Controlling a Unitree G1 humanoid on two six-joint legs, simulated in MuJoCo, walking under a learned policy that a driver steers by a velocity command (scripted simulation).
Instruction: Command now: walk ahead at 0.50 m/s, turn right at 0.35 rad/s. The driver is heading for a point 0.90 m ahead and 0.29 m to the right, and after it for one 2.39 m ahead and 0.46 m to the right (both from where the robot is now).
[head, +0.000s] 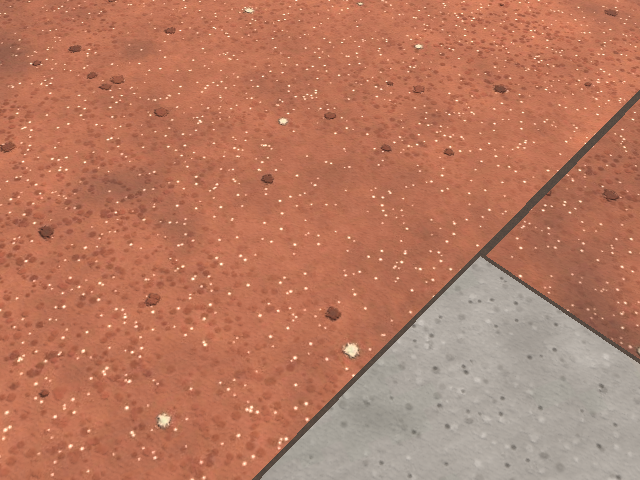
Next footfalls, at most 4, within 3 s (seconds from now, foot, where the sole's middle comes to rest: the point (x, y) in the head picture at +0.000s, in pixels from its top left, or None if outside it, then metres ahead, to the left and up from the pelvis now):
0.48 right None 0.39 -0.17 -0.76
0.98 left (330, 454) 0.50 0.01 -0.76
1.26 right None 0.34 -0.20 -0.76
2.42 right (522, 370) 0.71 -0.41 -0.76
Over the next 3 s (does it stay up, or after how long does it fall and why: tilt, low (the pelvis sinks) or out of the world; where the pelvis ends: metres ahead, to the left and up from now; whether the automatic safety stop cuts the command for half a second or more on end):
stays up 0.83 -0.34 0.00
